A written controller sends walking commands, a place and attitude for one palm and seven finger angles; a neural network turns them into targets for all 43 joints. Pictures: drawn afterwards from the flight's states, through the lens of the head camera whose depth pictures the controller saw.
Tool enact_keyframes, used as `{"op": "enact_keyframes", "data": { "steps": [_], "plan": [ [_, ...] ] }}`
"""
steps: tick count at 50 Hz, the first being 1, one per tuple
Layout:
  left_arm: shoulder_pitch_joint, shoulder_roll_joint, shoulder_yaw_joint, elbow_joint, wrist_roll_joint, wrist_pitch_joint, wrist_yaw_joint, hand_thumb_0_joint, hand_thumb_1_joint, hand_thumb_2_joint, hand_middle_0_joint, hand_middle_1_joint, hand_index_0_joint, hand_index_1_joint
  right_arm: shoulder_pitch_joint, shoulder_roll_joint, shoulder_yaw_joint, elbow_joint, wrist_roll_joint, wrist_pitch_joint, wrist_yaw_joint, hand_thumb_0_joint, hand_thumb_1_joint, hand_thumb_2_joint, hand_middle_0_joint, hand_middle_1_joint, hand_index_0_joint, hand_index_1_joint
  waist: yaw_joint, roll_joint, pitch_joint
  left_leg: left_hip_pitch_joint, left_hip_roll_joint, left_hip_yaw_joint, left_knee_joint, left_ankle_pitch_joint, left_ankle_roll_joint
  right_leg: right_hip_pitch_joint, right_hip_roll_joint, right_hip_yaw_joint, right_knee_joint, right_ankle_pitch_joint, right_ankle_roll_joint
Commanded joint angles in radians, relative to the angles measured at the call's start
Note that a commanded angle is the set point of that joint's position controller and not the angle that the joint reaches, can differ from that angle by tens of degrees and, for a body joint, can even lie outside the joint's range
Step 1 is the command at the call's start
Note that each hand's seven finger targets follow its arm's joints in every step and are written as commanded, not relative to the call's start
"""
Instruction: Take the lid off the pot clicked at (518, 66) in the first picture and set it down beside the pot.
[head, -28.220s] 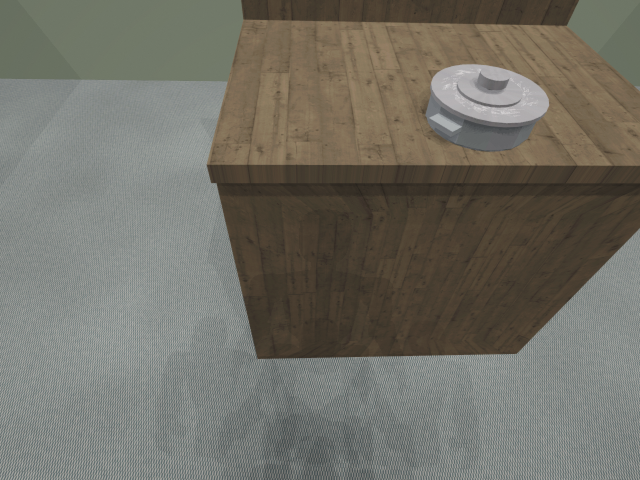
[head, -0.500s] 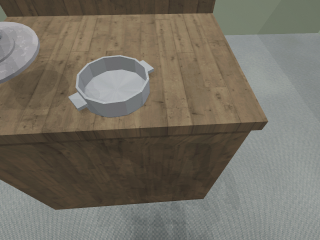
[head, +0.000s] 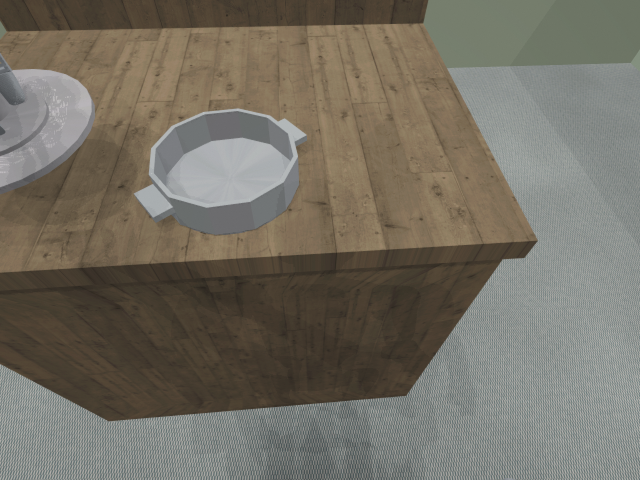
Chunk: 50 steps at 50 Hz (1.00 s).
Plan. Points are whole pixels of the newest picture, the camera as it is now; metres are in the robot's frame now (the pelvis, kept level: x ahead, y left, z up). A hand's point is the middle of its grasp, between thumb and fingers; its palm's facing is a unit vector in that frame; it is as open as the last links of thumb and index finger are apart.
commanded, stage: lower the lid onto the table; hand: left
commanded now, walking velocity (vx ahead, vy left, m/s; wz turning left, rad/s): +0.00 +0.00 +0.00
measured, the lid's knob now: out of the picture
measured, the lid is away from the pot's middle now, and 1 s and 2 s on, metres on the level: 0.24 0.24 0.24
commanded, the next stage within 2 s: open the fingers wide in 1.52 s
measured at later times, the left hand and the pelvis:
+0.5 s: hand (3, 130) +0.46 +0.32 +0.20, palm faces -0.35 -0.23 -0.91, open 7.8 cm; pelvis +0.00 +0.00 +0.00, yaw +0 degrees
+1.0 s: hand (14, 152) +0.46 +0.33 +0.17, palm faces -0.38 -0.21 -0.90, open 7.7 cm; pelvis +0.00 +0.01 -0.01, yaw -1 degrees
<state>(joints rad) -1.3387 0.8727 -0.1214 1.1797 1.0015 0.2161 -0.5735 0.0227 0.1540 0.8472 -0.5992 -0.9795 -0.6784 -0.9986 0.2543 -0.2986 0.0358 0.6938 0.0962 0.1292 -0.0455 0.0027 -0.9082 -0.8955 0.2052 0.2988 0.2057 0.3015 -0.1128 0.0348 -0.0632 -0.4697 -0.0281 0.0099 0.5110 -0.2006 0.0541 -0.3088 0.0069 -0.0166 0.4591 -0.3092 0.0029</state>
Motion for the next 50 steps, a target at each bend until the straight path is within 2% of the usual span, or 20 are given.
{"op": "enact_keyframes", "data": {
  "steps": [1,4,5,9,12,16,19,20,24,25,26,30,34,35,39,40,44,45,49,50],
  "plan": [
    [-0.605,0.261,0.021,-0.264,0.022,-0.011,0.059,0.0,0.57,1.043,-0.782,-1.088,-0.851,-1.095,0.032,-0.177,-0.058,-0.08,-0.003,-0.022,-0.017,0.0,-0.9,-0.9,0.2,0.3,0.2,0.3,-0.002,0.145,-0.419,0.46,0.001,-0.039,0.021,0.382,0.031,-0.084,0.044,-0.017,-0.042,0.277,-0.043],
    [-0.582,0.237,0.003,-0.256,0.005,-0.025,0.058,0.0,0.57,1.043,-0.782,-1.088,-0.851,-1.095,0.037,-0.178,-0.053,-0.075,0.0,-0.033,-0.024,0.0,-0.9,-0.9,0.2,0.3,0.2,0.3,-0.007,0.146,-0.422,0.48,0.003,-0.041,0.023,0.406,0.029,-0.086,0.048,-0.021,-0.043,0.276,-0.045],
    [-0.619,0.299,0.056,-0.287,0.021,-0.026,0.065,0.0,0.57,1.043,-0.782,-1.088,-0.851,-1.095,0.05,-0.18,-0.06,-0.068,-0.005,-0.031,-0.023,0.0,-0.9,-0.9,0.2,0.3,0.2,0.3,-0.001,0.135,-0.466,0.49,0.008,-0.047,0.023,0.402,0.029,-0.073,0.048,-0.013,-0.042,0.275,-0.037],
    [-0.556,0.196,-0.013,-0.25,-0.008,-0.036,0.057,0.0,0.57,1.043,-0.782,-1.088,-0.851,-1.095,0.049,-0.176,-0.059,-0.065,0.002,-0.041,-0.025,0.0,-0.9,-0.9,0.2,0.3,0.2,0.3,-0.009,0.149,-0.427,0.506,0.009,-0.049,0.031,0.45,0.026,-0.112,0.051,-0.027,-0.039,0.279,-0.043],
    [-0.555,0.261,0.036,-0.227,0.013,-0.04,0.066,0.0,0.57,1.043,-0.782,-1.088,-0.851,-1.095,0.06,-0.182,-0.064,-0.059,-0.004,-0.031,-0.024,0.0,-0.9,-0.9,0.2,0.3,0.2,0.3,-0.008,0.105,-0.425,0.453,0.003,-0.043,0.022,0.342,0.03,-0.094,0.051,-0.018,-0.042,0.262,-0.038],
    [-0.541,0.238,0.017,-0.192,0.012,-0.05,0.07,0.0,0.57,1.043,-0.782,-1.088,-0.851,-1.095,0.06,-0.179,-0.062,-0.061,-0.004,-0.033,-0.027,0.0,-0.9,-0.9,0.2,0.3,0.2,0.3,-0.012,0.133,-0.398,0.442,-0.002,-0.039,0.033,0.342,0.033,-0.111,0.053,-0.018,-0.039,0.263,-0.042],
    [-0.541,0.256,0.033,-0.237,-0.004,-0.065,0.071,0.0,0.57,1.043,-0.782,-1.088,-0.851,-1.095,0.058,-0.184,-0.058,-0.062,-0.001,-0.037,-0.03,0.0,-0.9,-0.9,0.2,0.3,0.2,0.3,-0.003,0.14,-0.436,0.47,0.003,-0.042,0.042,0.421,0.03,-0.096,0.055,-0.024,-0.024,0.296,-0.045],
    [-0.57,0.309,0.07,-0.241,0.016,-0.066,0.079,0.0,0.57,1.043,-0.782,-1.088,-0.851,-1.095,0.067,-0.186,-0.062,-0.06,-0.007,-0.029,-0.029,0.0,-0.9,-0.9,0.2,0.3,0.2,0.3,-0.003,0.144,-0.464,0.462,0.004,-0.045,0.039,0.384,0.027,-0.092,0.055,-0.014,-0.028,0.272,-0.038],
    [-0.487,0.298,0.054,-0.167,0.001,-0.084,0.076,0.0,0.57,1.043,-0.782,-1.088,-0.851,-1.095,0.062,-0.189,-0.053,-0.065,0.003,-0.027,-0.038,0.0,-0.9,-0.9,0.2,0.3,0.2,0.3,-0.004,0.083,-0.402,0.376,-0.004,-0.018,0.03,0.308,0.035,-0.056,0.05,-0.017,-0.023,0.295,-0.041],
    [-0.542,0.361,0.098,-0.213,0.018,-0.086,0.085,0.0,0.57,1.043,-0.782,-1.088,-0.851,-1.095,0.068,-0.192,-0.058,-0.064,-0.003,-0.021,-0.036,0.0,-0.9,-0.9,0.2,0.3,0.2,0.3,0.001,0.116,-0.456,0.397,-0.002,-0.024,0.037,0.322,0.033,-0.051,0.05,-0.005,-0.019,0.3,-0.037],
    [-0.539,0.315,0.061,-0.185,0.021,-0.089,0.085,0.0,0.57,1.043,-0.782,-1.088,-0.851,-1.095,0.07,-0.186,-0.06,-0.065,-0.003,-0.023,-0.038,0.0,-0.9,-0.9,0.2,0.3,0.2,0.3,-0.01,0.134,-0.439,0.404,-0.005,-0.024,0.048,0.335,0.036,-0.078,0.052,-0.009,-0.019,0.303,-0.039],
    [-0.554,0.35,0.095,-0.257,0.015,-0.104,0.089,0.0,0.57,1.043,-0.782,-1.088,-0.851,-1.095,0.081,-0.19,-0.065,-0.066,-0.004,-0.023,-0.037,0.0,-0.9,-0.9,0.2,0.3,0.2,0.3,-0.003,0.174,-0.495,0.468,0.013,-0.038,0.063,0.433,0.03,-0.098,0.056,-0.01,-0.01,0.308,-0.034],
    [-0.437,0.258,0.042,-0.16,-0.009,-0.109,0.079,0.0,0.57,1.043,-0.782,-1.088,-0.851,-1.095,0.09,-0.189,-0.063,-0.064,0.004,-0.023,-0.036,0.0,-0.9,-0.9,0.2,0.3,0.2,0.3,-0.011,0.131,-0.401,0.441,0.013,-0.036,0.064,0.425,0.028,-0.139,0.062,-0.027,-0.01,0.288,-0.039],
    [-0.497,0.31,0.076,-0.217,0.004,-0.108,0.085,0.0,0.57,1.043,-0.782,-1.088,-0.851,-1.095,0.093,-0.194,-0.07,-0.061,-0.002,-0.016,-0.032,0.0,-0.9,-0.9,0.2,0.3,0.2,0.3,-0.01,0.151,-0.452,0.456,0.017,-0.04,0.065,0.406,0.027,-0.137,0.059,-0.015,-0.011,0.278,-0.033],
    [-0.445,0.26,0.057,-0.225,-0.015,-0.119,0.082,0.0,0.57,1.043,-0.782,-1.088,-0.851,-1.095,0.096,-0.185,-0.07,-0.07,0.001,-0.018,-0.032,0.0,-0.9,-0.9,0.2,0.3,0.2,0.3,-0.009,0.162,-0.459,0.497,0.016,-0.042,0.093,0.528,0.027,-0.156,0.066,-0.028,0.004,0.321,-0.038],
    [-0.474,0.325,0.103,-0.249,-0.001,-0.119,0.087,0.0,0.57,1.043,-0.782,-1.088,-0.851,-1.095,0.102,-0.191,-0.075,-0.065,-0.005,-0.011,-0.03,0.0,-0.9,-0.9,0.2,0.3,0.2,0.3,-0.007,0.154,-0.498,0.49,0.019,-0.045,0.091,0.495,0.027,-0.139,0.062,-0.016,0.003,0.31,-0.03],
    [-0.456,0.275,0.067,-0.26,-0.024,-0.129,0.084,0.0,0.57,1.043,-0.782,-1.088,-0.851,-1.095,0.087,-0.189,-0.071,-0.076,0.003,-0.009,-0.031,0.0,-0.9,-0.9,0.2,0.3,0.2,0.3,-0.008,0.167,-0.469,0.485,0.014,-0.04,0.092,0.494,0.029,-0.152,0.063,-0.026,0.008,0.311,-0.038],
    [-0.479,0.339,0.119,-0.284,-0.008,-0.13,0.092,0.0,0.57,1.043,-0.782,-1.088,-0.851,-1.095,0.097,-0.189,-0.076,-0.073,-0.003,-0.004,-0.03,0.0,-0.9,-0.9,0.2,0.3,0.2,0.3,-0.004,0.172,-0.513,0.502,0.019,-0.048,0.099,0.505,0.028,-0.146,0.062,-0.017,0.011,0.31,-0.033],
    [-0.396,0.268,0.073,-0.215,-0.027,-0.139,0.087,0.0,0.57,1.043,-0.782,-1.088,-0.851,-1.095,0.093,-0.185,-0.069,-0.073,0.005,-0.005,-0.033,0.0,-0.9,-0.9,0.2,0.3,0.2,0.3,-0.01,0.142,-0.434,0.467,0.017,-0.039,0.099,0.481,0.028,-0.17,0.066,-0.031,0.012,0.3,-0.037],
    [-0.413,0.353,0.135,-0.218,-0.006,-0.141,0.096,0.0,0.57,1.043,-0.782,-1.088,-0.851,-1.095,0.098,-0.191,-0.07,-0.074,-0.003,0.002,-0.032,0.0,-0.9,-0.9,0.2,0.3,0.2,0.3,-0.001,0.132,-0.463,0.436,0.013,-0.039,0.097,0.428,0.028,-0.144,0.065,-0.019,0.015,0.289,-0.031]
  ]
}}
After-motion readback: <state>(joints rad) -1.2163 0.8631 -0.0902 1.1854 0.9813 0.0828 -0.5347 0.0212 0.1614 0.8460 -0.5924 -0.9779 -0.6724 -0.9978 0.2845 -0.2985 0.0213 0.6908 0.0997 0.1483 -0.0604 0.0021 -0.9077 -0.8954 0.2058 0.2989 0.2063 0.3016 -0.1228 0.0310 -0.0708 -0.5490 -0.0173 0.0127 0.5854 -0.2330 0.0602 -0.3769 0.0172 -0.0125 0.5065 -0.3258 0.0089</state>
